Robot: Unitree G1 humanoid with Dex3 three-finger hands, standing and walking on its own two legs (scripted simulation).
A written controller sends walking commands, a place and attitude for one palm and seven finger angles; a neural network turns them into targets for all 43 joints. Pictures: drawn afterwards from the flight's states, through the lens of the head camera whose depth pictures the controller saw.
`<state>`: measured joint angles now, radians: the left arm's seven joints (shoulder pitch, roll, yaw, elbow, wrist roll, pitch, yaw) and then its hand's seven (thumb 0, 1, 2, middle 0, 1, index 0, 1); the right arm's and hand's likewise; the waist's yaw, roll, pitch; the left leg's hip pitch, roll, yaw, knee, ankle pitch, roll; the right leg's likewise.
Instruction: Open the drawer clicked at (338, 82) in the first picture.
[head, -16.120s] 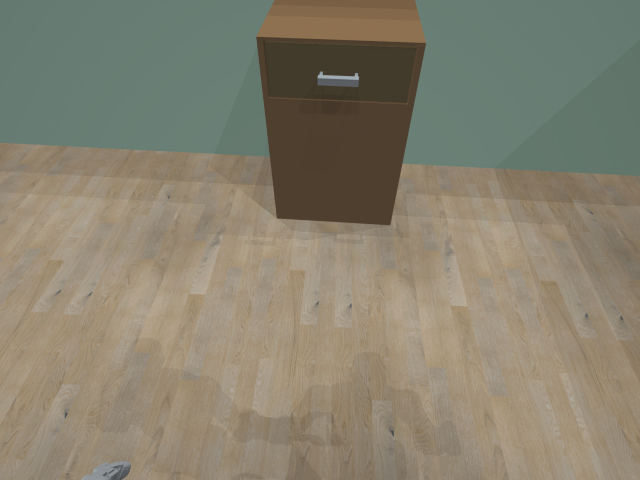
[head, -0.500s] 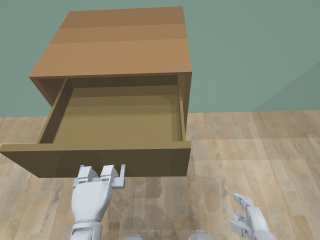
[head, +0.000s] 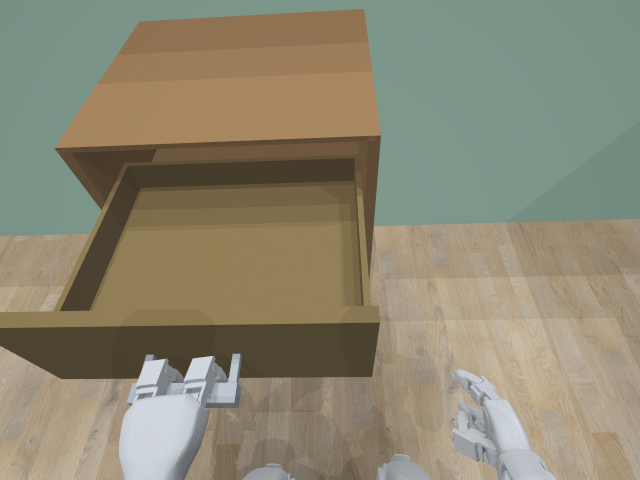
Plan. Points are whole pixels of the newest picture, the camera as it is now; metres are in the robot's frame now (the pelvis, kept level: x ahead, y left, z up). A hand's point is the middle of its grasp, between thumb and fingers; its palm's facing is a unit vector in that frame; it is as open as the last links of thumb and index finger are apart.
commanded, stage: pull the drawer open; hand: left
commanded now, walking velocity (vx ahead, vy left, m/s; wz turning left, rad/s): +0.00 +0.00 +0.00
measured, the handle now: (189, 378) +0.24 +0.19 -0.01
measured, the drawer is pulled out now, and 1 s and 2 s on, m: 0.30 0.30 0.30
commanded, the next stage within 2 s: open the thumb to release the handle in 0.06 s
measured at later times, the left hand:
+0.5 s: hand (181, 431) +0.18 +0.19 -0.03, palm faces +0.01 -0.10 -0.99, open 8.8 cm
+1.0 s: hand (183, 426) +0.19 +0.19 -0.03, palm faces +0.02 -0.08 -1.00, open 13.8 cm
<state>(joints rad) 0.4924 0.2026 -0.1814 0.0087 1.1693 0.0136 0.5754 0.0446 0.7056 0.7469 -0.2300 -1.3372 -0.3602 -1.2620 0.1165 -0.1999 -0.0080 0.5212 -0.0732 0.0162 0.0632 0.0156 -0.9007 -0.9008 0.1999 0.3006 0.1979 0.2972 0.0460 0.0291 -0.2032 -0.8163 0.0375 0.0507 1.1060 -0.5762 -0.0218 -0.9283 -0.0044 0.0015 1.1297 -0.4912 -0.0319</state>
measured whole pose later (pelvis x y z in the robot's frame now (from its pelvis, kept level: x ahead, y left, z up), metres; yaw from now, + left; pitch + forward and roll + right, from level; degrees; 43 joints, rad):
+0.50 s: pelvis -0.01 +0.00 +0.00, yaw +1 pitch +17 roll +2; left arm 0.42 0.21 -0.18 0.08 1.15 0.05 0.62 0.00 0.25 0.62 -0.31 -1.26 -0.36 -1.28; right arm 0.13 -0.22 -0.03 0.57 -0.07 0.03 0.01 0.02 -0.90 -0.90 0.20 0.30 0.20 0.30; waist 0.05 0.04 -0.19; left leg -0.82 0.03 0.03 1.09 -0.55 -0.02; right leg -0.93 -0.02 -0.01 1.11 -0.47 -0.03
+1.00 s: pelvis -0.02 +0.00 +0.01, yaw +2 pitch +15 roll +1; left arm 0.29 0.21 -0.23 0.19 1.16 0.10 0.63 -0.01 -0.48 0.30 -0.30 -1.20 -0.32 -1.21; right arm 0.10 -0.21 -0.03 0.60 -0.06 0.03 -0.02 0.02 -0.90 -0.90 0.20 0.30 0.20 0.30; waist 0.05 0.04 -0.17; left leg -0.81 0.02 0.02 1.07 -0.52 -0.02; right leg -0.90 -0.02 -0.03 1.08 -0.44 -0.03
